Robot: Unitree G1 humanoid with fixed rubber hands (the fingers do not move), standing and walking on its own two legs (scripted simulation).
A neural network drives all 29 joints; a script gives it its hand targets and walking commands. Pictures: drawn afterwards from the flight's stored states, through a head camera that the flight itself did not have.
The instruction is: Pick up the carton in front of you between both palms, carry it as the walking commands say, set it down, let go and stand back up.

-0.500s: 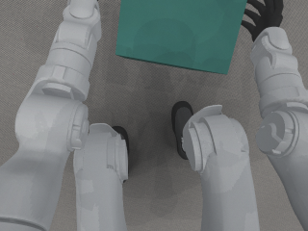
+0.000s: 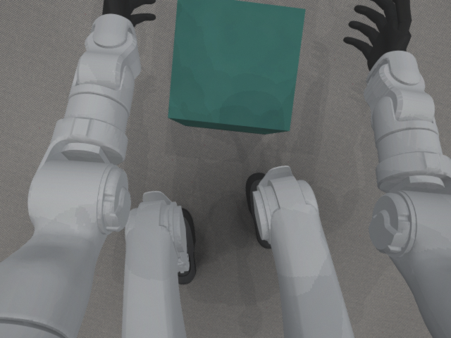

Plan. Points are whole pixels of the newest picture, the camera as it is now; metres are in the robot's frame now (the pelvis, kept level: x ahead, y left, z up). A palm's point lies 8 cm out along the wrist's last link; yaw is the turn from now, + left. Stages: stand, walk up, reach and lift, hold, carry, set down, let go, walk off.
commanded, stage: set down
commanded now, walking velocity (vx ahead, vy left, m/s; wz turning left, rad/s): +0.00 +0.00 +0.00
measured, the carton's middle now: (231, 80) +0.51 -0.09 -0.31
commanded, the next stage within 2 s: let go in 0.66 s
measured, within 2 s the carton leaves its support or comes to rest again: neither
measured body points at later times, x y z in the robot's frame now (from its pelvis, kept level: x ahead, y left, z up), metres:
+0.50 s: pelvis +0.03 +0.00 +0.13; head +0.34 -0.03 +0.46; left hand +0.59 +0.08 +0.02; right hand +0.48 -0.31 +0.02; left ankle +0.09 +0.12 -0.40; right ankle +0.14 -0.12 -0.40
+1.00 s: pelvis +0.07 -0.02 +0.26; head +0.32 -0.04 +0.64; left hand +0.49 +0.12 +0.14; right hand +0.42 -0.29 +0.14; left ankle +0.09 +0.12 -0.40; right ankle +0.14 -0.12 -0.40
